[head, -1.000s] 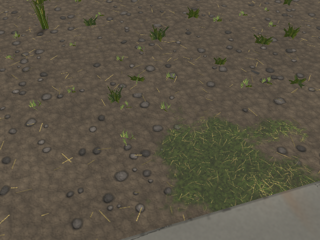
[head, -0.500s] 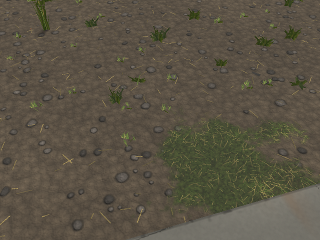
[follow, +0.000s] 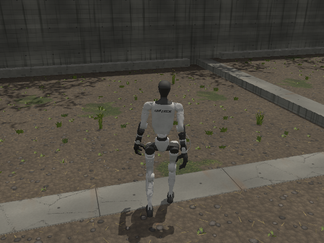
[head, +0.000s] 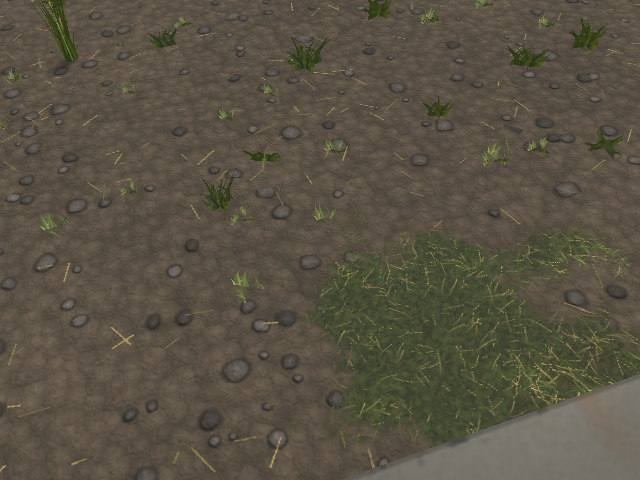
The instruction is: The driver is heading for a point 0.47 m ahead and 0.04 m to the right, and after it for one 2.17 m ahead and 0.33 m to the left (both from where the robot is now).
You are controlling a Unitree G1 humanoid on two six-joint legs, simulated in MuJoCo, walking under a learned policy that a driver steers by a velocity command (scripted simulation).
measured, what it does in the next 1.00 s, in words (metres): walks ahead: left foot, then right foot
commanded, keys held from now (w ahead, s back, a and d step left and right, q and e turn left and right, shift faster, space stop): w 0.52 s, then no key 0.48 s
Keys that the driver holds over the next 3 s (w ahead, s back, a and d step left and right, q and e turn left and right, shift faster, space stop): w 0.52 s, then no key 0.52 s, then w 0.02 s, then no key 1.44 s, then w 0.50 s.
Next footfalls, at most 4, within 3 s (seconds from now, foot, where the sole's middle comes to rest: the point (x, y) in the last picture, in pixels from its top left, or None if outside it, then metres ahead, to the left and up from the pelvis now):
0.46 left None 0.40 0.08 -0.75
0.92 right None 0.45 -0.12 -0.75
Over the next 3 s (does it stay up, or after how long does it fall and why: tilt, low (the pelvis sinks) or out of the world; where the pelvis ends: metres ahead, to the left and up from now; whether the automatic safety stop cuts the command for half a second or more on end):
stays up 0.47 -0.08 0.01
